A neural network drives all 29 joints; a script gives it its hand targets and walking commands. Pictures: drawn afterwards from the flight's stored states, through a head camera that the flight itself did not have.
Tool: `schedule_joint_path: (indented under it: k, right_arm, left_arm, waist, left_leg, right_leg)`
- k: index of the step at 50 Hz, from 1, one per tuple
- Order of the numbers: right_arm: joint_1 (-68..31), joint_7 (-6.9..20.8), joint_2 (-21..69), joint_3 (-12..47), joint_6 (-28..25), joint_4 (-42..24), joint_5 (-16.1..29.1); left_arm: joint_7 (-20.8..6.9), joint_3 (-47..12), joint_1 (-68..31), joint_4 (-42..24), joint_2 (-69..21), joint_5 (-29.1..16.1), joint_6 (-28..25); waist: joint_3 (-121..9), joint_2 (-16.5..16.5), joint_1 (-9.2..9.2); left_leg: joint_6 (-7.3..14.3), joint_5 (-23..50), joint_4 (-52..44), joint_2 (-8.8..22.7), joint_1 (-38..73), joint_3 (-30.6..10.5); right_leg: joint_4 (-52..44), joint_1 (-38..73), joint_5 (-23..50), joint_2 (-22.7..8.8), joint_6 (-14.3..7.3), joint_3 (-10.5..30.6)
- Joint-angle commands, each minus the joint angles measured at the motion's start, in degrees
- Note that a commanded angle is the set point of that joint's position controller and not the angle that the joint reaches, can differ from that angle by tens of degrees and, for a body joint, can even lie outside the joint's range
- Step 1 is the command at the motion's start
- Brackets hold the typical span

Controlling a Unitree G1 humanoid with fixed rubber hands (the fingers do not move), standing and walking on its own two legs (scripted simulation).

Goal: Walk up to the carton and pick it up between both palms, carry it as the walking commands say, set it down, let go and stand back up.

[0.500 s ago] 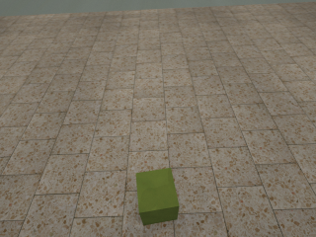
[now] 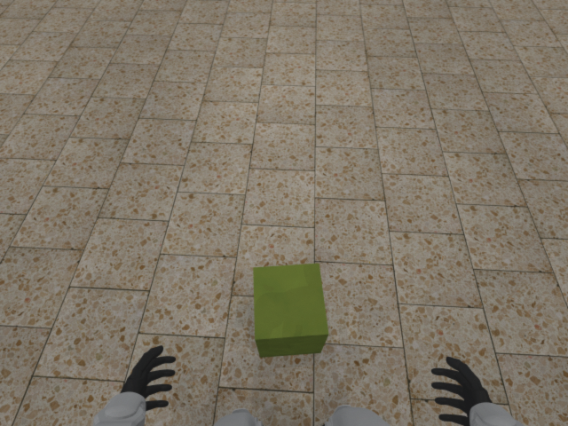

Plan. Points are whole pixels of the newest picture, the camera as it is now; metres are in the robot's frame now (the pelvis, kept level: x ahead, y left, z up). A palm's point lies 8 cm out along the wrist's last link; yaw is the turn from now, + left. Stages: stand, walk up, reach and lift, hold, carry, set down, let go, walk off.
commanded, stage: reach and lift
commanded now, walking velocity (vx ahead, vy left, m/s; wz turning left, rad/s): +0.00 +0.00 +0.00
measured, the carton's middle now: (288, 312) +0.45 -0.02 -0.63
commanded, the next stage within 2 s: none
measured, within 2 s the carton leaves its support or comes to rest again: neither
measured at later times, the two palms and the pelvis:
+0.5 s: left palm (157, 344) +0.27 +0.22 -0.13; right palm (438, 349) +0.22 -0.24 -0.13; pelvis -0.06 -0.01 -0.05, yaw +1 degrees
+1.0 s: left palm (189, 271) +0.41 +0.19 -0.17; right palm (396, 276) +0.36 -0.21 -0.17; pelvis -0.07 +0.00 -0.08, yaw +1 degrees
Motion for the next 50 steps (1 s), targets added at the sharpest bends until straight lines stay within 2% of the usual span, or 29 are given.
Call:
schedule_joint_path:
  k: [1, 3, 9, 10, 12, 14, 17, 18, 19, 20, 22, 24, 26, 27, 28, 29, 30, 31, 32, 33, 34, 35, 36, 37, 39, 40, 41, 47, 50]
  right_arm:
    - [-2.5, -0.8, -6.3, -1.4, -2.9, -5.9, -0.3]
    - [-5.4, -1.2, -5.3, -2.5, -4.1, -4.9, 0.0]
    - [-7.5, -1.9, -5.7, -2.0, -3.3, -10.4, 0.9]
    - [-2.7, -1.7, -6.0, -2.9, -3.3, -5.9, 0.9]
    - [-10.5, -2.0, -3.3, -1.2, -3.3, -8.4, 2.3]
    - [-11.8, -1.5, -3.3, -3.2, -1.6, -6.7, 2.4]
    - [-22.0, -2.6, -3.8, -3.5, -0.7, -8.3, 2.4]
    - [-22.9, -3.1, -4.0, -3.1, -1.0, -6.6, 2.6]
    - [-21.9, -3.7, -4.1, -3.2, 0.5, -3.7, 1.6]
    - [-26.4, -3.9, -5.0, -4.8, 0.6, -7.7, 1.9]
    - [-32.2, -3.9, -2.7, -2.1, 1.1, -6.1, 3.5]
    - [-39.0, -4.6, -4.8, -3.1, 1.8, -5.3, 3.4]
    - [-40.2, -4.9, -4.6, -4.3, 1.9, -1.7, 1.7]
    - [-40.4, -6.0, -4.8, -6.3, 1.2, -1.5, 1.4]
    - [-40.7, -5.8, -1.6, -4.4, 1.3, -0.7, 2.4]
    - [-45.9, -6.3, -1.1, -4.6, 0.9, -0.3, 2.9]
    - [-46.7, -6.9, -3.1, -6.6, 0.4, 0.0, 1.9]
    - [-48.2, -6.1, -0.5, -4.6, 0.3, 2.6, 3.3]
    - [-47.1, -6.5, -2.5, -7.0, 0.1, 4.6, 2.0]
    - [-51.9, -6.8, -1.4, -7.2, -1.5, 4.2, 1.5]
    - [-53.7, -6.7, -1.9, -7.0, -1.8, 3.1, 3.1]
    - [-56.8, -7.1, -1.2, -4.7, -1.5, 5.0, 4.7]
    - [-57.3, -7.4, -2.3, -7.3, -2.3, 7.1, 4.1]
    - [-56.8, -7.6, -4.1, -9.3, -3.3, 7.7, 2.4]
    - [-61.8, -7.9, -3.3, -8.2, -4.2, 4.9, 3.2]
    - [-63.3, -7.9, -4.6, -8.8, -4.8, 6.4, 2.8]
    - [-58.4, -8.5, -3.6, -9.3, -5.7, 6.8, 3.9]
    - [-69.5, -7.2, -5.4, -11.6, -8.9, 11.1, 2.7]
    - [-70.2, -6.9, -6.4, -10.9, -11.3, 7.5, 2.9]
  left_arm:
    - [-0.1, 2.3, -6.1, -6.6, 6.2, -0.8, -3.6]
    - [0.7, 1.2, -7.0, -5.5, 4.4, -0.7, -4.2]
    - [1.4, 1.9, -8.7, -4.1, 4.1, -1.4, -3.6]
    - [1.9, 3.3, -7.6, -3.5, 5.7, -0.5, -4.3]
    - [1.3, 3.0, -11.1, -1.5, 5.2, -0.4, -3.1]
    - [1.2, 1.2, -16.2, -2.9, 3.7, -0.7, -2.0]
    - [0.7, 3.1, -29.8, -6.3, 7.9, -0.8, -2.2]
    - [1.2, 2.9, -27.3, -2.2, 6.6, -2.7, -2.0]
    - [0.9, 2.1, -30.0, -0.6, 9.0, -1.5, -0.9]
    - [0.0, 3.3, -32.5, -2.1, 9.6, -1.1, -0.9]
    - [0.4, 5.1, -36.4, -0.2, 10.1, -2.4, -0.4]
    - [-0.1, 3.7, -44.2, 3.1, 10.6, -3.5, -0.1]
    - [0.0, 4.1, -43.7, 6.1, 8.4, -3.9, 0.0]
    - [-0.1, 4.0, -45.2, 6.9, 8.5, -3.7, -0.4]
    - [-0.4, 5.6, -44.9, 10.8, 9.6, -2.5, -0.2]
    - [-0.7, 6.8, -47.1, 12.5, 10.7, -3.3, -0.7]
    - [-1.0, 5.8, -50.7, 13.3, 12.3, -2.8, -1.5]
    - [-0.4, 8.5, -54.0, 11.2, 13.4, -1.6, -2.3]
    - [-0.7, 6.7, -53.7, 12.1, 11.4, -2.8, -2.5]
    - [-0.8, 5.9, -57.7, 13.8, 9.4, -3.0, -3.6]
    - [-0.7, 8.1, -59.3, 12.5, 12.1, -3.1, -4.0]
    - [-0.7, 6.8, -61.1, 17.8, 13.4, -4.0, -3.7]
    - [-0.6, 6.4, -62.2, 17.1, 11.7, -2.5, -4.2]
    - [-0.2, 6.3, -62.2, 17.4, 11.1, -3.4, -4.7]
    - [0.0, 7.3, -67.6, 18.5, 12.4, -3.5, -5.8]
    - [-0.2, 4.0, -67.2, 18.7, 8.6, -5.9, -6.2]
    - [1.0, 8.2, -67.0, 17.7, 12.7, -1.6, -7.1]
    - [2.5, 5.7, -78.7, 21.2, 9.7, -5.3, -9.9]
    - [3.8, 8.7, -76.9, 17.7, 10.6, -4.1, -11.8]
  waist:
    - [-17.1, -0.9, -2.37]
    - [-18.1, 6.8, -1.06]
    - [-24.9, -2.1, 0.73]
    - [-23.2, 2.1, -0.29]
    - [-20.0, 0.5, 2.05]
    - [-20.7, 4.7, -0.17]
    - [-21.9, 5.3, -0.23]
    - [-20.6, 1.4, -2.1]
    - [-20.0, 3.5, -3.14]
    - [-21.1, 5.6, -2.37]
    - [-23.1, 1.2, 1.41]
    - [-23.2, 2.0, -1.43]
    - [-23.6, -1.4, -1.43]
    - [-25.2, -1.4, -3.95]
    - [-22.7, 1.0, 0.11]
    - [-25.2, 0.1, 0.37]
    - [-25.5, 1.1, -2.28]
    - [-29.9, 1.9, 1.51]
    - [-27.2, 3.1, -2.72]
    - [-29.7, 1.7, -2.39]
    - [-31.0, 4.4, 1.46]
    - [-29.4, 3.4, 0.25]
    - [-31.7, 8.3, 1.07]
    - [-36.7, 2.7, -2.07]
    - [-39.7, 3.0, -0.48]
    - [-40.8, 3.7, -3.41]
    - [-47.7, 6.6, -0.51]
    - [-47.0, 4.4, -3.07]
    - [-56.1, 3.2, 0.91]
  left_leg:
    - [-1.0, 20.7, 3.4, 0.0, 10.8, -6.6]
    - [-2.0, 20.0, 4.9, -0.2, 10.1, -6.5]
    - [-1.8, 24.5, 7.9, -0.8, 4.7, -7.7]
    - [-2.3, 28.3, 8.0, -0.7, 7.3, -7.9]
    - [-2.4, 18.5, 8.3, -1.0, 4.1, -6.6]
    - [-2.5, 14.6, 6.8, 0.3, 4.6, -7.7]
    - [-1.9, 4.8, 8.2, 0.2, -1.2, -6.6]
    - [-2.0, 4.2, 8.0, -0.8, -2.2, -5.2]
    - [-1.9, -0.3, 8.4, -0.9, -3.1, -4.9]
    - [-1.7, -1.1, 8.5, -0.5, -1.1, -5.1]
    - [-0.4, 0.4, 9.6, -0.9, -4.5, -5.3]
    - [-0.4, -4.0, 9.7, -1.3, -6.6, -4.9]
    - [-0.6, -1.5, 9.5, -0.7, -8.2, -5.2]
    - [-0.7, 0.8, 11.1, -1.5, -9.8, -3.5]
    - [-0.9, 0.3, 11.1, -1.8, -13.2, -3.8]
    - [-0.8, 2.0, 12.6, -2.3, -16.8, -3.6]
    - [-1.0, -0.2, 12.0, -1.9, -14.1, -3.4]
    - [-0.7, -1.0, 13.0, -1.5, -14.3, -4.7]
    - [-1.5, 2.0, 11.8, -2.1, -14.6, -3.5]
    - [-1.1, 0.0, 11.6, -2.0, -15.1, -4.6]
    - [-1.3, 1.1, 12.4, -2.1, -15.8, -5.1]
    - [-0.8, -2.2, 13.3, -2.5, -17.3, -3.8]
    - [-1.9, -1.8, 12.8, -2.6, -18.0, -4.8]
    - [-1.5, 1.9, 14.4, -2.6, -16.9, -4.8]
    - [-1.3, 0.4, 15.1, -2.6, -18.6, -4.4]
    - [-1.7, 2.6, 15.2, -3.1, -16.8, -4.9]
    - [-1.5, 9.1, 16.2, -3.2, -13.1, -4.7]
    - [-1.9, 11.3, 17.5, -2.6, -16.4, -7.6]
    - [-1.8, 18.7, 17.3, -3.4, -16.5, -6.4]
  right_leg:
    - [0.9, -7.3, 18.8, 0.4, 1.8, 3.2]
    - [3.4, -10.4, 15.1, 0.0, 0.3, 2.8]
    - [7.2, -14.3, 20.3, 1.4, 1.9, 2.0]
    - [8.7, -17.8, 19.2, 1.4, 1.4, 1.5]
    - [8.3, -20.2, 13.1, 0.4, 1.9, 1.5]
    - [8.4, -21.1, 10.4, 0.6, 1.0, 1.2]
    - [8.3, -19.9, 3.3, -0.4, 0.8, 2.3]
    - [7.1, -18.7, 2.4, 0.2, 1.2, 1.8]
    - [6.8, -18.9, -1.3, -0.8, 1.1, 2.0]
    - [7.4, -17.8, -0.8, -0.8, 0.7, 2.4]
    - [7.9, -18.2, -1.7, -0.8, 1.6, 2.6]
    - [9.0, -17.3, -4.7, -0.2, 1.5, 2.0]
    - [9.7, -18.5, -3.0, 0.3, 1.7, 1.5]
    - [7.4, -17.6, -0.6, 0.2, 1.9, 2.7]
    - [9.1, -19.7, -1.6, 0.0, 2.0, 2.3]
    - [9.9, -21.4, 0.2, -0.5, 2.5, 2.4]
    - [8.8, -18.3, -1.3, 0.1, 2.3, 2.8]
    - [11.3, -22.2, -2.5, -0.9, 2.9, 2.5]
    - [9.8, -21.7, 1.1, 0.3, 2.7, 2.1]
    - [10.2, -22.9, -1.2, 0.0, 2.5, 1.6]
    - [11.2, -23.9, -0.2, -0.1, 2.5, 2.5]
    - [10.3, -23.2, -4.3, -0.1, 2.5, 2.2]
    - [11.3, -25.5, -2.5, -0.5, 2.5, 2.6]
    - [12.1, -25.0, 2.2, 0.6, 2.8, 1.3]
    - [12.3, -25.1, -0.4, 0.5, 3.4, 2.1]
    - [12.6, -25.0, 2.4, 1.2, 3.1, 2.0]
    - [13.6, -25.2, 8.3, 1.4, 3.2, 1.1]
    - [15.7, -37.0, 8.1, 2.1, 2.3, 0.8]
    - [15.3, -32.0, 15.5, 2.4, 2.6, 1.8]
